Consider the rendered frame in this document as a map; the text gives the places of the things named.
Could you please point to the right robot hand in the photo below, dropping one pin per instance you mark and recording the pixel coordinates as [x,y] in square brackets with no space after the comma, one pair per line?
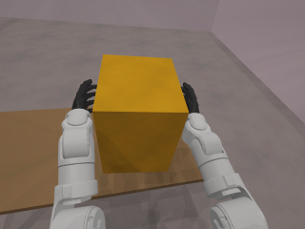
[190,98]

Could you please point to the robot left forearm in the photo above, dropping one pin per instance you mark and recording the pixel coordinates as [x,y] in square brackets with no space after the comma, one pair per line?
[76,158]

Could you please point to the robot right upper arm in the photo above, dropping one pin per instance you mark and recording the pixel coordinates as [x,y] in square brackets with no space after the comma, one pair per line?
[238,213]

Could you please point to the robot right forearm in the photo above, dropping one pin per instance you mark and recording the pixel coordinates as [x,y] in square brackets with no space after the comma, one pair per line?
[220,180]

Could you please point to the robot left upper arm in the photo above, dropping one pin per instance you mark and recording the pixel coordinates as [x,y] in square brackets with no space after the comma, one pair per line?
[86,217]

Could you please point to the table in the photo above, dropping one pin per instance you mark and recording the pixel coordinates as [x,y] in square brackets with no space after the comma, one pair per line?
[29,163]

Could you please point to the carton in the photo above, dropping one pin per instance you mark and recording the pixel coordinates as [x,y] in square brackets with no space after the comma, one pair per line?
[139,113]

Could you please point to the left robot hand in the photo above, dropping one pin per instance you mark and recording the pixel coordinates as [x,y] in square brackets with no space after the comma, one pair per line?
[82,95]

